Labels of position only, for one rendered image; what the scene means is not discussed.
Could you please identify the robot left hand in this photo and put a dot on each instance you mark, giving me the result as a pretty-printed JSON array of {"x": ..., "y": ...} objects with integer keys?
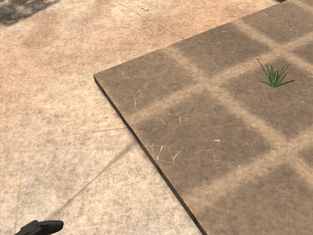
[{"x": 46, "y": 227}]

